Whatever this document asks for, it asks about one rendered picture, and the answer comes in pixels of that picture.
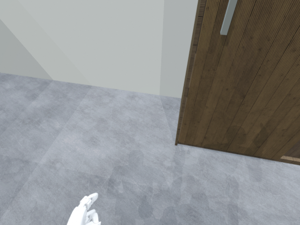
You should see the handle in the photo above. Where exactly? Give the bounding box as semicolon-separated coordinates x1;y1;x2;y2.
220;0;238;35

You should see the wardrobe door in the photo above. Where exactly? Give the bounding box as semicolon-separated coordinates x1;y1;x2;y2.
284;140;300;158
179;0;300;160

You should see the left robot hand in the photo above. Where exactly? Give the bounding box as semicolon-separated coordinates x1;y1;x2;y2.
67;193;101;225

